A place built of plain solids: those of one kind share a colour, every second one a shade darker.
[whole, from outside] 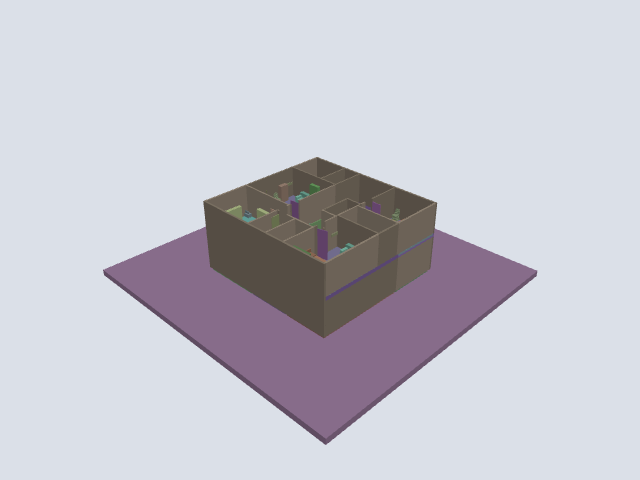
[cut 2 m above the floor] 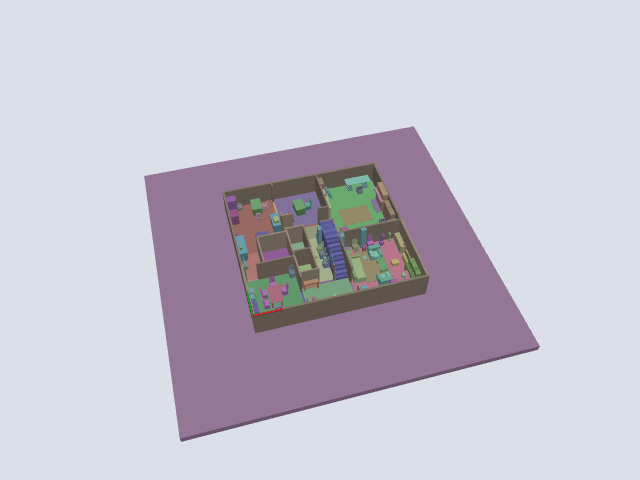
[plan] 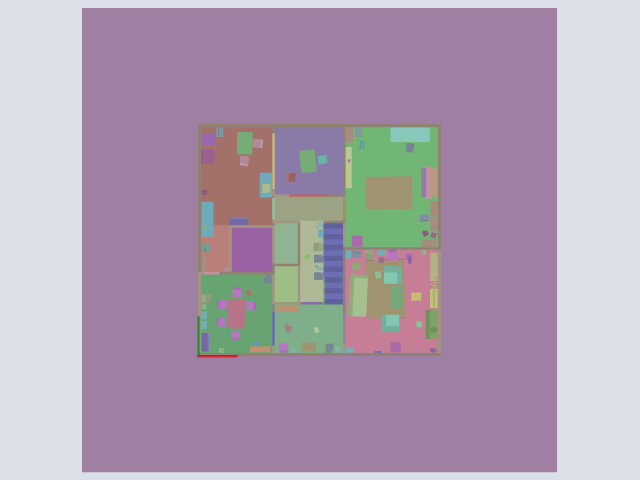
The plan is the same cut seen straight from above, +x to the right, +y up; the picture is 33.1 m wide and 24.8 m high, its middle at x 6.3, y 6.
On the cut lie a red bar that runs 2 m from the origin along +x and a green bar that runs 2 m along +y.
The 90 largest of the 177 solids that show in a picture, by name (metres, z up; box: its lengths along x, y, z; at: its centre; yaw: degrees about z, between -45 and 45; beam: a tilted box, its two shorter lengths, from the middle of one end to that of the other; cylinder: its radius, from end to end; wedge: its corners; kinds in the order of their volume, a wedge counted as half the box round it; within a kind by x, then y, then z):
{
 "under_1": {"box": [24.55, 23.99, 0.5], "at": [6.28, 6.0, -0.79]},
 "wall_1": {"box": [0.16, 4.06, 2.93], "at": [0.08, 2.19, 1.17]},
 "wall_2": {"box": [0.16, 4.26, 2.57], "at": [0.08, 2.29, 4.21]},
 "wall_3": {"box": [0.16, 2.0, 2.57], "at": [0.08, 5.55, 4.21]},
 "wall_4": {"box": [0.16, 7.48, 2.93], "at": [0.08, 8.09, 1.17]},
 "wall_5": {"box": [0.16, 5.15, 2.57], "at": [0.08, 9.26, 4.21]},
 "wall_6": {"box": [0.13, 2.28, 2.93], "at": [1.68, 5.49, 1.17]},
 "wall_7": {"box": [3.96, 0.13, 2.57], "at": [1.98, 4.49, 4.21]},
 "wall_8": {"box": [3.96, 0.13, 2.57], "at": [1.98, 6.62, 4.21]},
 "wall_9": {"box": [2.85, 0.13, 2.93], "at": [2.54, 4.29, 1.17]},
 "wall_10": {"box": [2.35, 0.13, 2.93], "at": [2.79, 6.7, 1.17]},
 "wall_11": {"box": [0.13, 2.7, 2.57], "at": [3.9, 1.51, 4.21]},
 "wall_12": {"box": [0.13, 1.42, 2.93], "at": [3.9, 3.51, 1.17]},
 "wall_13": {"box": [0.13, 2.0, 2.57], "at": [3.9, 5.55, 4.21]},
 "wall_14": {"box": [0.13, 1.86, 2.93], "at": [3.9, 5.7, 1.17]},
 "wall_15": {"box": [0.13, 2.68, 2.57], "at": [3.9, 10.49, 4.21]},
 "wall_16": {"box": [1.45, 0.13, 2.57], "at": [4.55, 4.16, 4.21]},
 "wall_17": {"box": [1.45, 0.13, 2.93], "at": [4.55, 4.71, 1.17]},
 "wall_18": {"box": [1.45, 0.13, 2.57], "at": [4.55, 6.8, 4.21]},
 "wall_19": {"box": [1.45, 0.13, 2.93], "at": [4.55, 6.93, 1.17]},
 "wall_20": {"box": [1.5, 0.13, 2.93], "at": [4.58, 2.73, 1.17]},
 "wall_21": {"box": [0.13, 1.84, 2.93], "at": [5.21, 3.72, 1.17]},
 "wall_22": {"box": [0.13, 2.52, 2.57], "at": [5.21, 5.48, 4.21]},
 "wall_23": {"box": [0.13, 2.1, 2.93], "at": [5.21, 5.82, 1.17]},
 "wall_24": {"box": [2.75, 0.13, 2.57], "at": [5.21, 9.09, 4.21]},
 "wall_25": {"box": [0.13, 2.68, 2.57], "at": [5.67, 10.49, 4.21]},
 "wall_26": {"box": [12.55, 0.16, 5.8], "at": [6.28, 0.08, 2.6]},
 "wall_27": {"box": [12.55, 0.16, 5.8], "at": [6.28, 11.91, 2.6]},
 "wall_28": {"box": [1.14, 0.13, 2.93], "at": [7.05, 6.93, 1.17]},
 "wall_29": {"box": [0.13, 2.74, 2.57], "at": [7.55, 1.53, 4.21]},
 "wall_30": {"box": [0.13, 3.33, 2.93], "at": [7.55, 3.84, 1.17]},
 "wall_31": {"box": [0.13, 3.9, 2.57], "at": [7.55, 4.98, 4.21]},
 "wall_32": {"box": [0.13, 1.24, 2.93], "at": [7.55, 6.25, 1.17]},
 "wall_33": {"box": [0.13, 3.47, 2.93], "at": [7.55, 10.1, 1.17]},
 "wall_34": {"box": [0.13, 2.68, 2.57], "at": [7.55, 10.49, 4.21]},
 "wall_35": {"box": [0.13, 2.74, 2.57], "at": [9.19, 1.53, 4.21]},
 "wall_36": {"box": [5.06, 0.13, 2.57], "at": [10.02, 2.96, 4.21]},
 "wall_37": {"box": [5.06, 0.13, 2.93], "at": [10.02, 5.57, 1.17]},
 "wall_38": {"box": [5.06, 0.13, 2.57], "at": [10.02, 7.95, 4.21]},
 "wall_39": {"box": [0.16, 2.74, 2.57], "at": [12.47, 1.53, 4.21]},
 "wall_40": {"box": [0.16, 5.34, 2.93], "at": [12.47, 2.83, 1.17]},
 "wall_41": {"box": [0.16, 4.85, 2.57], "at": [12.47, 5.46, 4.21]},
 "wall_42": {"box": [0.16, 6.2, 2.93], "at": [12.47, 8.73, 1.17]},
 "wall_43": {"box": [0.16, 3.82, 2.57], "at": [12.47, 9.92, 4.21]},
 "stair_1": {"box": [1.01, 4.2, 0.48], "at": [6.99, 4.77, -0.06]},
 "stair_2": {"box": [1.01, 3.92, 0.67], "at": [6.99, 4.91, 0.03]},
 "stair_3": {"box": [1.01, 3.64, 0.85], "at": [6.99, 5.05, 0.12]},
 "stair_4": {"box": [1.01, 3.36, 1.03], "at": [6.99, 5.19, 0.22]},
 "stair_5": {"box": [1.01, 3.08, 1.22], "at": [6.99, 5.33, 0.31]},
 "stair_6": {"box": [1.01, 2.8, 1.4], "at": [6.99, 5.47, 0.4]},
 "stair_7": {"box": [1.01, 2.52, 1.58], "at": [6.99, 5.61, 0.49]},
 "stair_8": {"box": [1.01, 2.24, 1.77], "at": [6.99, 5.75, 0.58]},
 "stair_9": {"box": [1.01, 1.96, 1.95], "at": [6.99, 5.89, 0.67]},
 "stair_10": {"box": [1.01, 1.68, 2.13], "at": [6.99, 6.03, 0.77]},
 "stair_11": {"box": [1.01, 1.4, 2.32], "at": [6.99, 6.17, 0.86]},
 "stair_12": {"box": [1.01, 1.12, 2.5], "at": [6.99, 6.31, 0.95]},
 "stair_13": {"box": [1.01, 0.84, 2.68], "at": [6.99, 6.45, 1.04]},
 "stair_14": {"box": [1.01, 0.56, 2.86], "at": [6.99, 6.59, 1.13]},
 "stair_15": {"box": [1.01, 0.28, 3.05], "at": [6.99, 6.73, 1.22]},
 "floor_family_1": {"box": [4.77, 6.2, 0.66], "at": [10.01, 8.73, -0.33]},
 "floor_kitchen_1": {"box": [1.45, 2.41, 0.66], "at": [0.89, 5.55, -0.33]},
 "floor_kitchen_2": {"box": [3.67, 5.07, 0.66], "at": [2.0, 9.29, -0.33]},
 "floor_living_1": {"box": [4.77, 5.34, 0.5], "at": [10.01, 2.83, -0.41]},
 "floor_dining_1": {"box": [3.67, 4.06, 0.66], "at": [2.0, 2.19, -0.33]},
 "floor_nook_1": {"box": [3.53, 3.47, 0.66], "at": [5.72, 10.1, -0.33]},
 "upper_floor_bedroom_1": {"box": [3.67, 5.15, 0.16], "at": [2.0, 9.26, 2.85]},
 "upper_floor_bedroom_2": {"box": [4.77, 4.85, 0.16], "at": [10.01, 5.46, 2.85]},
 "floor_hall_1": {"box": [3.53, 1.23, 0.66], "at": [5.72, 7.62, -0.33]},
 "floor_hall_2": {"box": [1.2, 4.2, 0.66], "at": [5.88, 4.9, -0.33]},
 "floor_foyer_1": {"box": [3.53, 2.51, 0.66], "at": [5.72, 1.42, -0.33]},
 "floor_pantry_1": {"box": [2.09, 2.28, 0.66], "at": [2.79, 5.49, -0.33]},
 "upper_floor_bonus_1": {"box": [4.77, 3.82, 0.16], "at": [10.01, 9.92, 2.85]},
 "bookcase_1": {"box": [0.31, 2.14, 1.15], "at": [7.79, 9.74, 0.57]},
 "bookcase_2": {"box": [2.14, 0.31, 1.15], "at": [9.81, 8.18, 3.51]},
 "bookcase_3": {"box": [0.31, 2.14, 1.15], "at": [12.22, 9.9, 3.51]},
 "fixture_breast_family_1": {"box": [0.42, 1.48, 2.68], "at": [12.18, 8.96, 1.29]},
 "floor_powder_1": {"box": [1.19, 2.1, 0.66], "at": [4.55, 5.82, -0.33]},
 "counter_run_1": {"box": [0.61, 1.81, 0.78], "at": [0.47, 7.08, 0.49]},
 "counter_run_2": {"box": [0.61, 1.28, 0.78], "at": [3.52, 8.84, 0.49]},
 "floor_coats_1": {"box": [1.19, 1.84, 0.66], "at": [4.55, 3.72, -0.33]},
 "kitchen_table_1": {"box": [0.71, 1.06, 0.72], "at": [2.41, 11.0, 0.36], "yaw": -1.2},
 "kitchen_table_2": {"box": [0.71, 1.06, 0.72], "at": [5.67, 10.07, 0.36], "yaw": 5.5},
 "flat_shelf_1": {"box": [0.76, 0.39, 1.46], "at": [11.92, 5.83, 0.73]},
 "flat_shelf_2": {"box": [0.39, 0.76, 1.46], "at": [12.19, 7.63, 0.73]},
 "fridge_flat_1": {"box": [0.73, 0.6, 1.66], "at": [0.54, 11.21, 0.83]},
 "sofa_1": {"box": [0.93, 2.16, 0.34], "at": [8.27, 3.13, 0.13], "yaw": -2.9},
 "piano_upright_1": {"box": [0.36, 1.5, 1.22], "at": [12.2, 1.64, 0.45]},
 "rug_1": {"box": [2.0, 2.9, 0.08], "at": [9.68, 3.46, -0.18], "yaw": 1.9},
 "range_flat_1": {"box": [0.65, 0.76, 0.94], "at": [0.49, 10.33, 0.47]},
 "cube_shelf_1": {"box": [0.39, 1.46, 0.76], "at": [12.19, 4.61, 0.23]}
}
